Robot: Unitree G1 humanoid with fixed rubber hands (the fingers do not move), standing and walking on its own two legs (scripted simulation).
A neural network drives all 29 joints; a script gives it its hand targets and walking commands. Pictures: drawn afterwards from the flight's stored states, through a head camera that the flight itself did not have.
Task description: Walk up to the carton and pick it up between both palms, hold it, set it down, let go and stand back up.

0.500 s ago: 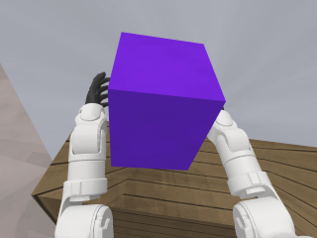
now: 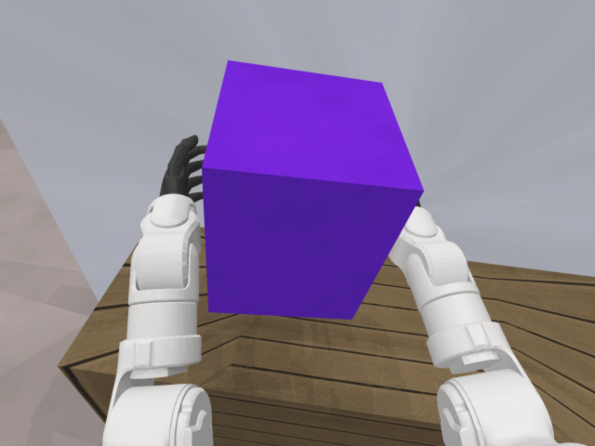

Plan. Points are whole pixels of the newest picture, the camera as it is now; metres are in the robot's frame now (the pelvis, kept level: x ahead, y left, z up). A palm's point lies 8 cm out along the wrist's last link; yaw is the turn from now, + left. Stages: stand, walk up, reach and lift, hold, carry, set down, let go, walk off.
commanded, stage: hold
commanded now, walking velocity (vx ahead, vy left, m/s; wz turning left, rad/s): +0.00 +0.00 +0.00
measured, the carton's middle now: (294, 198) +0.37 +0.00 +0.18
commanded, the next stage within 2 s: set down in 1.98 s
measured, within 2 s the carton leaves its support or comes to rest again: neither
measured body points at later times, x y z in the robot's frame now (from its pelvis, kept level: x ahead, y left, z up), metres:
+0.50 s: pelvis +0.00 +0.00 +0.00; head -0.05 +0.02 +0.45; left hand +0.37 +0.15 +0.19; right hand +0.37 -0.14 +0.17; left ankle +0.02 +0.13 -0.75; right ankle +0.02 -0.13 -0.75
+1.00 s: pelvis +0.00 +0.00 +0.00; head -0.05 +0.02 +0.45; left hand +0.37 +0.15 +0.19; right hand +0.37 -0.14 +0.17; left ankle +0.02 +0.13 -0.75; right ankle +0.02 -0.13 -0.75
